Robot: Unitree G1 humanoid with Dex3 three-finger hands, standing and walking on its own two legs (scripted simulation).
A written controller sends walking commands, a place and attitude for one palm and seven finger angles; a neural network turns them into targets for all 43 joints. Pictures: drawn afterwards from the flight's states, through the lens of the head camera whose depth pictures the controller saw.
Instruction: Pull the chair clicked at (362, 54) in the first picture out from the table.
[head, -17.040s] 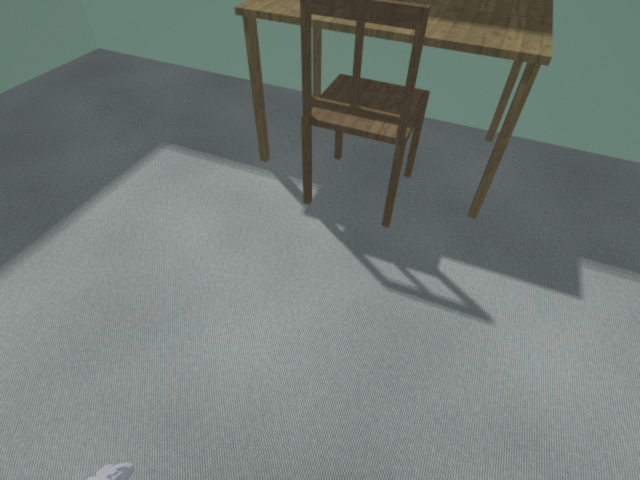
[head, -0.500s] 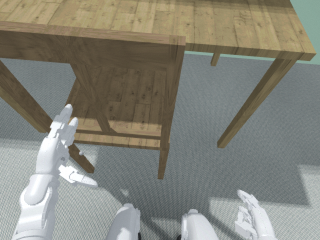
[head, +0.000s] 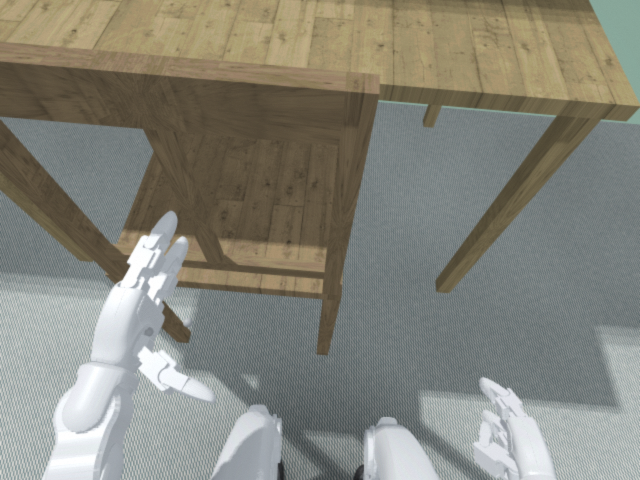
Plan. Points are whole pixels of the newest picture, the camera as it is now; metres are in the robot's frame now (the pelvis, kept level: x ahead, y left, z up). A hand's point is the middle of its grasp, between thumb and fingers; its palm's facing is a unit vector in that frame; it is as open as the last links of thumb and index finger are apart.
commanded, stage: aim the fingers beside a spindle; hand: left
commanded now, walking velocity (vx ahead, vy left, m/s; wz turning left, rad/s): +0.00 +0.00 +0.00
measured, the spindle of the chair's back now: (193, 206) +0.44 +0.18 +0.03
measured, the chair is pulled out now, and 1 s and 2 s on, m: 0.00 0.00 0.00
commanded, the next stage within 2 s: push the fingers through the gap in 0.16 s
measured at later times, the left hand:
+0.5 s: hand (180, 298) +0.32 +0.18 +0.01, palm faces -0.04 -1.00 -0.03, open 16.9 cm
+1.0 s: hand (194, 262) +0.36 +0.17 +0.02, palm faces -0.08 -1.00 -0.03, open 16.9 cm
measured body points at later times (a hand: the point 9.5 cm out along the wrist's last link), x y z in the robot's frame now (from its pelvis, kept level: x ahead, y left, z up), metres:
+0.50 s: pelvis +0.00 +0.00 -0.01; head +0.11 +0.02 +0.43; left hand +0.32 +0.24 +0.01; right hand +0.18 -0.25 -0.10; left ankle +0.04 +0.11 -0.62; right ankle +0.01 -0.13 -0.62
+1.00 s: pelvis +0.00 +0.00 +0.00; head +0.12 +0.01 +0.43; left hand +0.36 +0.22 +0.03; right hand +0.14 -0.26 -0.10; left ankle +0.04 +0.11 -0.62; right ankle +0.01 -0.13 -0.62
